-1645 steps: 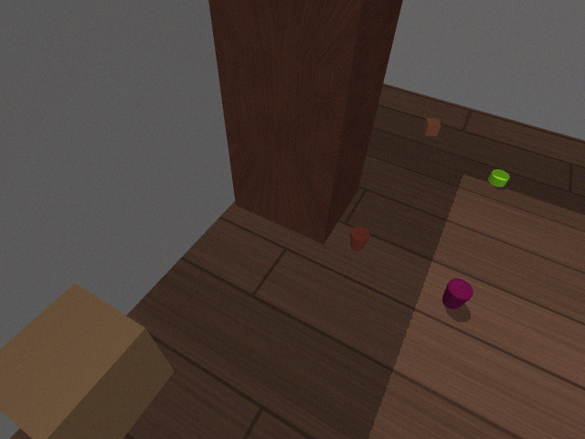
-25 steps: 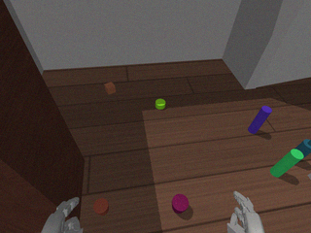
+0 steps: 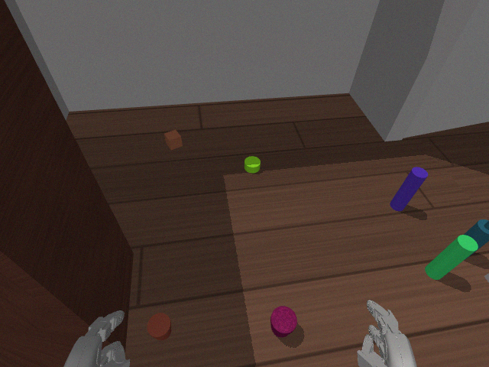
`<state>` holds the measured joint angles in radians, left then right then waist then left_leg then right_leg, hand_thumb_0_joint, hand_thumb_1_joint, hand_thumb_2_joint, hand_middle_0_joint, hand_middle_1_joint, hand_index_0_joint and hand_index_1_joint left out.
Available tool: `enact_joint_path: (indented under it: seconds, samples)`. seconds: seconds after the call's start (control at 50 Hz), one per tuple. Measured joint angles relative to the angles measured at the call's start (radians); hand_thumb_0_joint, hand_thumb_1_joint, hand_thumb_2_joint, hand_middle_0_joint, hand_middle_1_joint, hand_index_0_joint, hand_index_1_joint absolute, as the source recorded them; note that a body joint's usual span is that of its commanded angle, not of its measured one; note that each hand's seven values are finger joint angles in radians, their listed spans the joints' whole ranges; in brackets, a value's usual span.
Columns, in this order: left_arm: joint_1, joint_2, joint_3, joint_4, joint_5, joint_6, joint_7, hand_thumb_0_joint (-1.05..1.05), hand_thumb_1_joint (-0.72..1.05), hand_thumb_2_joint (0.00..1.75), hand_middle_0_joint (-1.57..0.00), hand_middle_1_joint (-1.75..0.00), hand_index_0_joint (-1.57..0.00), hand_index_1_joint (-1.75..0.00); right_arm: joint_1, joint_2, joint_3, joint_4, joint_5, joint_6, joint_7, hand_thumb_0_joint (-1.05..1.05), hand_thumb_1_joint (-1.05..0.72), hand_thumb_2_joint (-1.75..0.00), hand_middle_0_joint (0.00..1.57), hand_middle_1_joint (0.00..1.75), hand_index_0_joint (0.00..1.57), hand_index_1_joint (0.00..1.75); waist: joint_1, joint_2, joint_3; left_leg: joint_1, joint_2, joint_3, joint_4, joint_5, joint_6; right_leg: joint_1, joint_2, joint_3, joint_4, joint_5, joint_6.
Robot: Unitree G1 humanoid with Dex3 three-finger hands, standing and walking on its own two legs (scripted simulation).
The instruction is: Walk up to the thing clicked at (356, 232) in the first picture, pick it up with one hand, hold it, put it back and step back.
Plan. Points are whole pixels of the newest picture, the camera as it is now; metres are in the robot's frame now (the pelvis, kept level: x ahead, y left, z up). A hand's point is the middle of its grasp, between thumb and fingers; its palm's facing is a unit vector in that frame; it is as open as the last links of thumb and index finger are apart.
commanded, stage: stand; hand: left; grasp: from above
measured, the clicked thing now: (161, 328) +0.39 +0.27 -0.67
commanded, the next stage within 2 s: none
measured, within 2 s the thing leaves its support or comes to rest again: neither
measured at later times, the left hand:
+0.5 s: hand out of the picture +0.07 +0.24 -0.10, palm faces +0.04 -0.94 -0.33, open 7.4 cm
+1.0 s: hand out of the picture +0.02 +0.24 -0.10, palm faces +0.04 -0.94 -0.34, open 7.4 cm
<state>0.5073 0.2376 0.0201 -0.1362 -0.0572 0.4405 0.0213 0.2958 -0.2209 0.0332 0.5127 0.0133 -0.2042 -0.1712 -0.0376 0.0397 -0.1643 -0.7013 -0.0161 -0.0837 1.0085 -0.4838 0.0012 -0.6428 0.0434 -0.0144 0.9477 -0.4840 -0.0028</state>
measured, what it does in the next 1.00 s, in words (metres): rises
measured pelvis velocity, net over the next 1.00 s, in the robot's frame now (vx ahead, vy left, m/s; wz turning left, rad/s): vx -0.02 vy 0.00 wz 0.01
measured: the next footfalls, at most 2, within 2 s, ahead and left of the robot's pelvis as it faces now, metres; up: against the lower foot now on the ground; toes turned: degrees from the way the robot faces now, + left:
none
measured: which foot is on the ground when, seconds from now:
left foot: down 0.00-1.00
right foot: down 0.00-1.00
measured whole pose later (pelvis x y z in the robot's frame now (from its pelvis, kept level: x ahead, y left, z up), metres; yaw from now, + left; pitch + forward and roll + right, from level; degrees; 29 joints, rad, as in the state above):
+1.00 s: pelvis -0.02 +0.00 +0.07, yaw +1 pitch -5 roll +0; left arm 0.16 0.30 0.03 1.15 0.03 0.00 0.03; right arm 0.15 -0.30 -0.03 1.13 -0.03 0.01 -0.02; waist 0.02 0.01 0.06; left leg -0.12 -0.03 -0.07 0.36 -0.16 0.01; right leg -0.09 0.00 0.01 0.36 -0.19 0.01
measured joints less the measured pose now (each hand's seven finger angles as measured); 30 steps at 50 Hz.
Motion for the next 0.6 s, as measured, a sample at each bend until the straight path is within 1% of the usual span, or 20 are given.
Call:
enact_joint_path:
  seconds: [0.1, 0.12, 0.16, 0.18, 0.2, 0.24, 0.28, 0.38, 0.48, 0.6]
  samples:
    - [0.003, -0.002, 0.001, 0.0, -0.002, 0.001, -0.001, 0.01, 0.91, 0.9, -0.21, -0.3, -0.2, -0.3, 0.001, 0.0, 0.001, -0.005, 0.001, 0.0, 0.001, 0.01, -0.9, -0.9, 0.21, 0.3, 0.21, 0.3, -0.001, 0.002, 0.0, -0.004, 0.001, -0.001, 0.0, 0.003, -0.001, -0.004, 0.001, -0.001, 0.001, 0.002, -0.001]
    - [-0.026, 0.004, -0.01, 0.052, 0.022, -0.05, 0.002, 0.01, 0.91, 0.9, -0.21, -0.3, -0.2, -0.3, -0.014, 0.001, -0.009, 0.019, -0.027, 0.003, 0.01, 0.01, -0.9, -0.9, 0.21, 0.3, 0.21, 0.3, 0.007, -0.004, 0.03, 0.023, 0.0, 0.003, -0.008, 0.006, 0.0, 0.019, -0.001, 0.003, -0.002, 0.004, -0.002]
    - [-0.13, 0.018, -0.026, 0.251, 0.068, -0.18, 0.007, 0.01, 0.91, 0.9, -0.21, -0.3, -0.2, -0.3, -0.063, -0.012, -0.016, 0.11, -0.078, 0.055, 0.052, 0.01, -0.9, -0.9, 0.21, 0.3, 0.21, 0.3, 0.035, -0.027, 0.092, 0.095, -0.009, 0.021, -0.054, 0.027, 0.004, 0.077, -0.011, 0.021, -0.024, 0.014, -0.004]
    - [-0.175, 0.023, -0.028, 0.348, 0.083, -0.227, 0.008, 0.01, 0.91, 0.9, -0.21, -0.3, -0.2, -0.3, -0.084, -0.023, -0.015, 0.152, -0.092, 0.085, 0.074, 0.01, -0.9, -0.9, 0.21, 0.3, 0.21, 0.3, 0.045, -0.036, 0.112, 0.124, -0.013, 0.026, -0.081, 0.04, 0.005, 0.102, -0.017, 0.026, -0.039, 0.022, -0.004]
    - [-0.211, 0.029, -0.027, 0.431, 0.095, -0.262, 0.007, 0.01, 0.91, 0.9, -0.21, -0.3, -0.2, -0.3, -0.099, -0.032, -0.017, 0.189, -0.095, 0.107, 0.095, 0.01, -0.9, -0.9, 0.21, 0.3, 0.21, 0.3, 0.051, -0.043, 0.128, 0.153, -0.017, 0.031, -0.107, 0.053, 0.006, 0.126, -0.022, 0.031, -0.056, 0.03, -0.003]
    - [-0.256, 0.038, -0.018, 0.563, 0.103, -0.309, 0.005, 0.01, 0.91, 0.9, -0.21, -0.3, -0.2, -0.3, -0.114, -0.044, -0.03, 0.245, -0.086, 0.137, 0.124, 0.01, -0.9, -0.9, 0.21, 0.3, 0.21, 0.3, 0.059, -0.054, 0.152, 0.205, -0.025, 0.039, -0.158, 0.076, 0.008, 0.17, -0.032, 0.04, -0.091, 0.046, 0.0]
    - [-0.278, 0.044, -0.005, 0.664, 0.103, -0.339, 0.005, 0.01, 0.91, 0.9, -0.21, -0.3, -0.2, -0.3, -0.115, -0.052, -0.047, 0.284, -0.075, 0.152, 0.142, 0.01, -0.9, -0.9, 0.21, 0.3, 0.21, 0.3, 0.061, -0.06, 0.166, 0.249, -0.028, 0.043, -0.204, 0.096, 0.011, 0.21, -0.037, 0.045, -0.13, 0.062, 0.003]
    - [-0.297, 0.051, 0.019, 0.866, 0.1, -0.383, 0.011, 0.01, 0.91, 0.9, -0.21, -0.3, -0.2, -0.3, -0.104, -0.067, -0.074, 0.367, -0.068, 0.176, 0.152, 0.01, -0.9, -0.9, 0.21, 0.3, 0.21, 0.3, 0.059, -0.053, 0.187, 0.342, -0.027, 0.04, -0.303, 0.138, 0.014, 0.305, -0.039, 0.045, -0.235, 0.109, 0.009]
    - [-0.295, 0.051, 0.026, 1.015, 0.094, -0.406, 0.012, 0.01, 0.91, 0.9, -0.21, -0.3, -0.2, -0.3, -0.098, -0.065, -0.076, 0.439, -0.061, 0.192, 0.148, 0.01, -0.91, -0.9, 0.21, 0.3, 0.21, 0.3, 0.057, -0.048, 0.205, 0.428, -0.026, 0.035, -0.412, 0.189, 0.015, 0.395, -0.042, 0.042, -0.349, 0.161, 0.012]
    - [-0.298, 0.042, 0.021, 1.141, 0.087, -0.416, 0.012, 0.01, 0.91, 0.9, -0.21, -0.3, -0.2, -0.3, -0.107, -0.057, -0.071, 0.511, -0.051, 0.2, 0.144, 0.01, -0.91, -0.9, 0.21, 0.3, 0.21, 0.3, 0.059, -0.041, 0.222, 0.513, -0.028, 0.03, -0.529, 0.249, 0.015, 0.478, -0.049, 0.04, -0.463, 0.219, 0.015]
